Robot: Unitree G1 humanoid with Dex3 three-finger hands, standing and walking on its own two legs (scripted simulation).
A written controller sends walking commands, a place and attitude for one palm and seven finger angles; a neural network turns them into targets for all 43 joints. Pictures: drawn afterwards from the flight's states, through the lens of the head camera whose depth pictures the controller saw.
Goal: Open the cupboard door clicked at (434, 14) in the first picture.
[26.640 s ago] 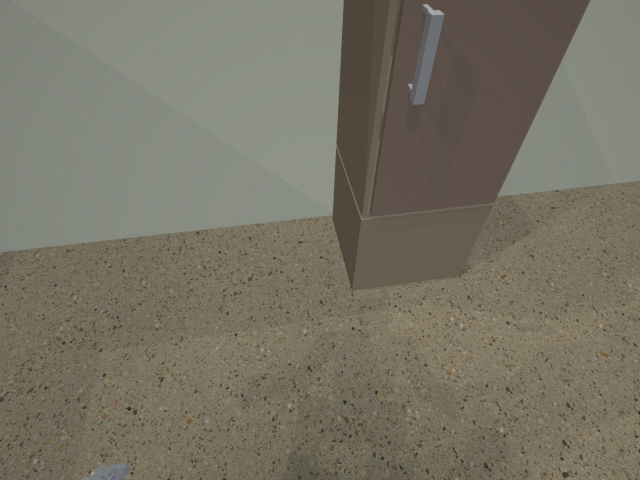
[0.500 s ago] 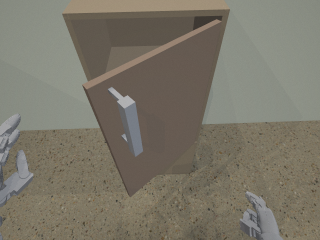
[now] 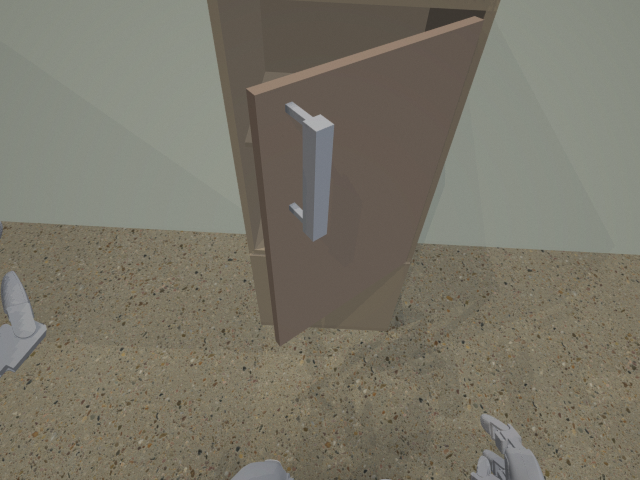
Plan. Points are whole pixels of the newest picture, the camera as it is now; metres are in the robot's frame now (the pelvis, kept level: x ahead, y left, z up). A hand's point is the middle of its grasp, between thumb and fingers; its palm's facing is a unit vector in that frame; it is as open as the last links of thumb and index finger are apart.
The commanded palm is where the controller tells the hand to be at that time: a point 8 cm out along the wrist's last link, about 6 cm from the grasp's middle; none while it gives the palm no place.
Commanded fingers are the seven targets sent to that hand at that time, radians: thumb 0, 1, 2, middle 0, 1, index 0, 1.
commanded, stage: step back with the hand held close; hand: left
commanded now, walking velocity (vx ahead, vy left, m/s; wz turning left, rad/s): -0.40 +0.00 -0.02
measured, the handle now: (305, 175) +0.44 +0.07 +0.16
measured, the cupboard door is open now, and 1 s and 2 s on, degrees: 40 40 40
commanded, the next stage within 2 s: stop stepping back and stand still in 0.20 s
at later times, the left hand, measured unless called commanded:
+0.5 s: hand out of the picture +0.09 +0.22 +0.19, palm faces +0.32 -0.81 -0.49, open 7.4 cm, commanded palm +0.05 +0.27 +0.20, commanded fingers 0.00 0.90 0.90 -0.20 -0.30 -0.20 -0.30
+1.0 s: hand out of the picture +0.03 +0.26 +0.19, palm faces +0.45 -0.82 -0.37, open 7.5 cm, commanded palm -0.02 +0.29 +0.20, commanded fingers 0.00 0.90 0.90 -0.20 -0.30 -0.20 -0.30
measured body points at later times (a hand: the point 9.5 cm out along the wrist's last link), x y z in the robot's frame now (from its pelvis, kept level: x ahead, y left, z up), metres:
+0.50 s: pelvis -0.12 -0.02 +0.01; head -0.11 -0.01 +0.46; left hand +0.07 +0.26 +0.22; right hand +0.03 -0.26 -0.07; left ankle -0.05 +0.08 -0.70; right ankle -0.21 -0.11 -0.72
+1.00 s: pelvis -0.19 +0.00 +0.01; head -0.22 +0.01 +0.46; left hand +0.00 +0.30 +0.21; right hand -0.07 -0.25 -0.07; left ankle -0.09 +0.08 -0.72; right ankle -0.22 -0.10 -0.69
